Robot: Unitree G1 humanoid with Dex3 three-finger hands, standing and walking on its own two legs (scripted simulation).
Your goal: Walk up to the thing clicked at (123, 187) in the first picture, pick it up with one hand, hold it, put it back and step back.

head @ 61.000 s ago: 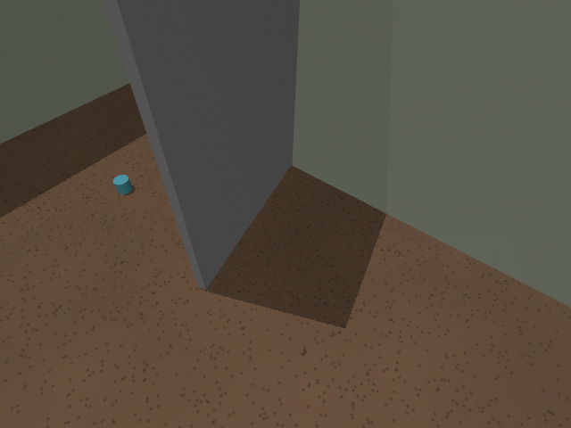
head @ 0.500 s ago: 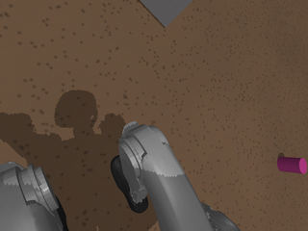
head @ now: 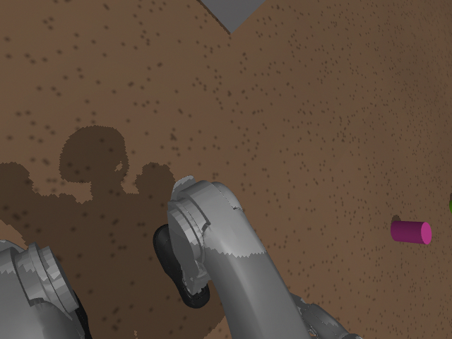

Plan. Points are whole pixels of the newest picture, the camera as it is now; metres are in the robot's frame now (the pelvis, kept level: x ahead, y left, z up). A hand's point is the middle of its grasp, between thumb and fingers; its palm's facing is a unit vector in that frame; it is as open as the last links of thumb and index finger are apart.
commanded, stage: open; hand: left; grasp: from above
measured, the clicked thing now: out of the picture +0.48 +0.32 -0.28
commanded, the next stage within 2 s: withdraw in 0.94 s
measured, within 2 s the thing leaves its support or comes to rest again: neither
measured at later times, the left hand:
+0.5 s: hand out of the picture +0.47 +0.31 -0.26, palm faces -0.43 -0.14 -0.89, open 12.6 cm
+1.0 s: hand out of the picture +0.47 +0.31 -0.26, palm faces -0.43 -0.14 -0.89, open 13.8 cm
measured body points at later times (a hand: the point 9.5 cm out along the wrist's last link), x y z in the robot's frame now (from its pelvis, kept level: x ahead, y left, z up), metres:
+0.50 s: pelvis +0.00 +0.00 +0.00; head +0.29 +0.13 +0.32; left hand +0.49 +0.31 -0.21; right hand +0.03 -0.24 -0.04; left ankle +0.07 +0.13 -0.28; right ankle +0.11 -0.11 -0.28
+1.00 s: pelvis +0.00 +0.00 +0.01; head +0.29 +0.13 +0.32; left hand +0.49 +0.31 -0.21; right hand +0.03 -0.24 -0.04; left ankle +0.07 +0.13 -0.28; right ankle +0.11 -0.11 -0.28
